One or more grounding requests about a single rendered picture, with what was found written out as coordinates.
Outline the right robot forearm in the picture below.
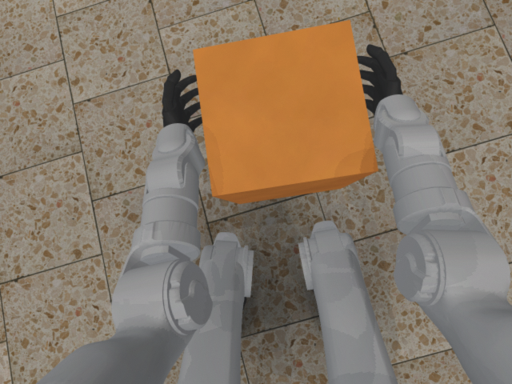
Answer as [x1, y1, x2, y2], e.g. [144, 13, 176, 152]
[374, 94, 510, 288]

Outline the right robot thigh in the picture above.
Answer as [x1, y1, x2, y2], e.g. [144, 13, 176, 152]
[298, 229, 398, 384]

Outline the left robot hand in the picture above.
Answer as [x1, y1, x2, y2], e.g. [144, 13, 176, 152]
[162, 70, 202, 132]

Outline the left robot upper arm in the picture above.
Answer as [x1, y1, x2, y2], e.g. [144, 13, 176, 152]
[36, 259, 213, 384]

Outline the right robot upper arm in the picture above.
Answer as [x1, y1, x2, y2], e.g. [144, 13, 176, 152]
[394, 229, 512, 384]

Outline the left robot forearm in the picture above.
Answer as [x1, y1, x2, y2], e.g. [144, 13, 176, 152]
[111, 123, 205, 317]

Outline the right robot shin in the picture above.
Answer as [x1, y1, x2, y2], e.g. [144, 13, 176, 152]
[310, 220, 361, 268]

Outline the carton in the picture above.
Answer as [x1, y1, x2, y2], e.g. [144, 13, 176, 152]
[193, 20, 378, 204]

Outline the right robot hand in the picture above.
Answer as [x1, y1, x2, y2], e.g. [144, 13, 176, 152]
[357, 44, 402, 115]

